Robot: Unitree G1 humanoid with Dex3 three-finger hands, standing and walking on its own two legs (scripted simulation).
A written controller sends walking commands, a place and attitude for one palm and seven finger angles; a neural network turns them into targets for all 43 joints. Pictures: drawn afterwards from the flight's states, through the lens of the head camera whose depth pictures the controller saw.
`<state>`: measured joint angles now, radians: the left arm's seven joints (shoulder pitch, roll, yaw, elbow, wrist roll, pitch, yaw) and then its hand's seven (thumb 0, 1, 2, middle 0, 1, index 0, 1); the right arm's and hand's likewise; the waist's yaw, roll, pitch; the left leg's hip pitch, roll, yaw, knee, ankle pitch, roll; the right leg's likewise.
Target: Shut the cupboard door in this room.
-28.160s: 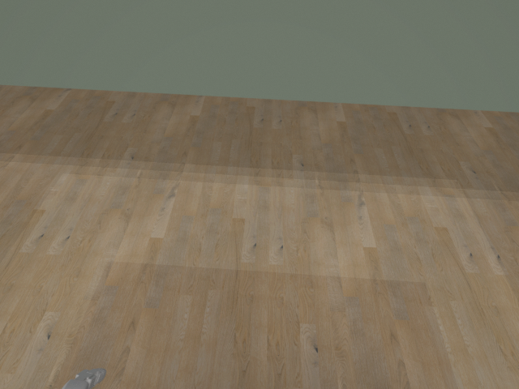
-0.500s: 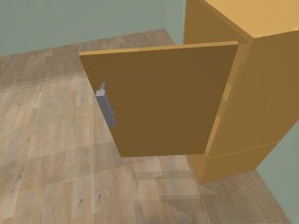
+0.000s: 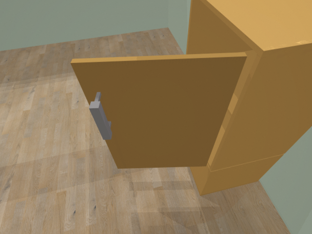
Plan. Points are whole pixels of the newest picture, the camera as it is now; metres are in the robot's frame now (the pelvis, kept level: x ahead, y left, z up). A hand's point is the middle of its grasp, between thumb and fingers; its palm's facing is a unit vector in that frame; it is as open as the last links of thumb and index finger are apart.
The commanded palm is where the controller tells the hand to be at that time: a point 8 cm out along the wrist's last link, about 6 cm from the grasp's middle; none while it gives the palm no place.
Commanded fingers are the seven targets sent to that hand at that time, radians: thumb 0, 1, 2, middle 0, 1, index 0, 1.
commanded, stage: look again from close up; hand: left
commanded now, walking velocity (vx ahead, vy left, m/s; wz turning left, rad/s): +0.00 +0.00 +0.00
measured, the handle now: (103, 116) +0.43 +0.18 +0.05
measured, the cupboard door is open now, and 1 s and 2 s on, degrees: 78 78 78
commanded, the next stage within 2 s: come to a stop and stand still in 0.18 s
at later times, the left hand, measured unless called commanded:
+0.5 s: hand out of the picture +0.03 +0.15 -0.17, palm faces +0.02 -0.97 -0.22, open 7.3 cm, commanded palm none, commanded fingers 0.00 0.90 0.90 -0.20 -0.30 -0.20 -0.30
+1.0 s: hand out of the picture +0.01 +0.14 -0.17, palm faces +0.03 -0.98 -0.20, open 7.3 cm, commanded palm none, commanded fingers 0.00 0.90 0.90 -0.20 -0.30 -0.20 -0.30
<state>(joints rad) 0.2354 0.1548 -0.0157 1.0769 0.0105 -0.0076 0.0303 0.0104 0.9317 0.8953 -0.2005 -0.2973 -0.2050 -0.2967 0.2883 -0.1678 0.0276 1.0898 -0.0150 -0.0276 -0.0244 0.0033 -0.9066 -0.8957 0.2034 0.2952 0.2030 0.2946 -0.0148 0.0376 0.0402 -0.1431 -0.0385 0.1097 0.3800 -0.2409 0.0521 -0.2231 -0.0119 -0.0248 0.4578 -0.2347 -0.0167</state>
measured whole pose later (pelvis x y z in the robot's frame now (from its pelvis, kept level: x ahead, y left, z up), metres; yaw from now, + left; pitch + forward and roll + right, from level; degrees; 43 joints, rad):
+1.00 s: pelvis +0.02 -0.03 +0.00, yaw +1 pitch -1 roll +0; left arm 0.29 0.14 -0.02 1.11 0.01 -0.02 0.04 0.01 0.92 0.90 -0.20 -0.30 -0.20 -0.30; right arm 0.29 -0.14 0.02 1.14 -0.01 -0.02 -0.03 0.00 -0.91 -0.90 0.20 0.30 0.20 0.29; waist 0.00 0.01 0.05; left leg -0.12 0.02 0.07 0.39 -0.26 0.00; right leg -0.15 0.04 -0.07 0.39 -0.23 -0.06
